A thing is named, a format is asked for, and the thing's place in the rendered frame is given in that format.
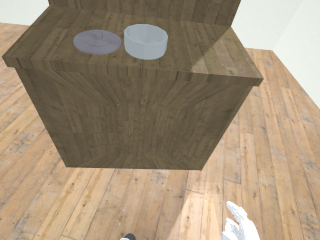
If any right robot hand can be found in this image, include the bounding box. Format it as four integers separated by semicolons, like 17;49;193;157
222;201;260;240

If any table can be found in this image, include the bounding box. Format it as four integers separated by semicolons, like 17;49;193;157
2;0;264;171

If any knob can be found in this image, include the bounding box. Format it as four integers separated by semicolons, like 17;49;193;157
91;29;103;40

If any lid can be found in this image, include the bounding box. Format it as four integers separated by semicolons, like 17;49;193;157
73;30;122;55

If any pot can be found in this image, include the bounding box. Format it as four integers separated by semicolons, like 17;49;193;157
124;24;168;60

